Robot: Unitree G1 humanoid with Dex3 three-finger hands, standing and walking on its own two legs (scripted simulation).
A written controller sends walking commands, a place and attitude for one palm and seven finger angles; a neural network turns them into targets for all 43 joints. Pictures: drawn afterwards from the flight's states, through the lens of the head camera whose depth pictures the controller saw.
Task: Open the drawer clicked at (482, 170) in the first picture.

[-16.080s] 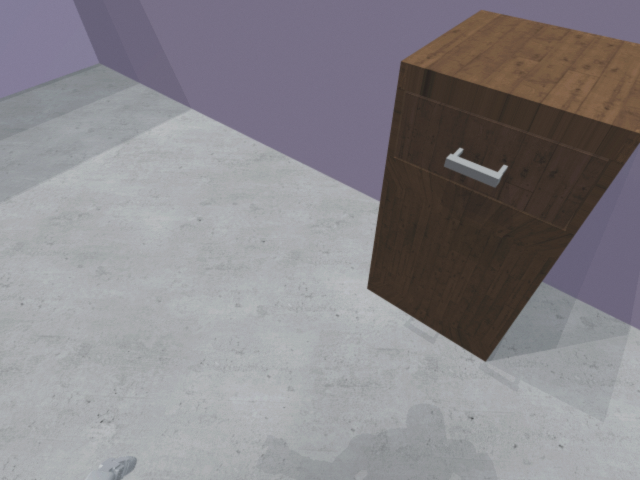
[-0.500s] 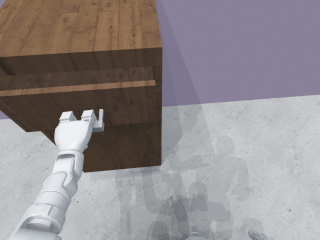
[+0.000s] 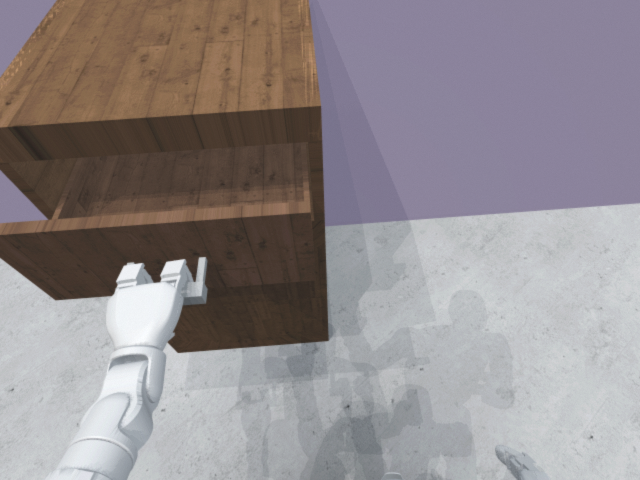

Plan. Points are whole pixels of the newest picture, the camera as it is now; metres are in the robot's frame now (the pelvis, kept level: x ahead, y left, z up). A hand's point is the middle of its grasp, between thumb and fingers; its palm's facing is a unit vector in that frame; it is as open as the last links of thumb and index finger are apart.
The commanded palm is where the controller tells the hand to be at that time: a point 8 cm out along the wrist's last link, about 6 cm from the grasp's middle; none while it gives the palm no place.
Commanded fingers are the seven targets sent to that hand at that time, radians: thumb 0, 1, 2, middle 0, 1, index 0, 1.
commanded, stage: pull the drawer open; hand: left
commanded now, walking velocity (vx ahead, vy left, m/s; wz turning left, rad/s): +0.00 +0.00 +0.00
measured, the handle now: (163, 281) +0.38 +0.25 -0.01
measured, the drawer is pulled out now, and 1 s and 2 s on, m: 0.13 0.24 0.30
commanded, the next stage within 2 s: open the thumb to release the handle in 1.66 s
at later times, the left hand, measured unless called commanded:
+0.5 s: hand (157, 366) +0.26 +0.23 -0.03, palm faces -0.02 -0.06 -1.00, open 5.7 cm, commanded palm +0.22 +0.24 +0.02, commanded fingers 0.00 0.90 0.90 -0.40 -1.35 -0.40 -1.35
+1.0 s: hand (150, 412) +0.21 +0.22 -0.03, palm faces -0.02 -0.08 -1.00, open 5.8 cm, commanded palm +0.17 +0.23 +0.02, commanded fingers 0.00 0.90 0.90 -0.40 -1.35 -0.40 -1.35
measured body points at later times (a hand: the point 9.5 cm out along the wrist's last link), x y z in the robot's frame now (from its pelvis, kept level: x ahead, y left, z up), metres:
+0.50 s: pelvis +0.00 -0.01 +0.00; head +0.05 -0.03 +0.45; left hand +0.26 +0.23 +0.02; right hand +0.16 -0.26 -0.11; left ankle -0.05 +0.09 -0.70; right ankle +0.02 -0.11 -0.70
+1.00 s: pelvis +0.00 -0.01 +0.00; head +0.04 -0.03 +0.44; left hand +0.20 +0.23 +0.02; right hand +0.19 -0.24 -0.11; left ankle -0.05 +0.09 -0.70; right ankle +0.02 -0.11 -0.70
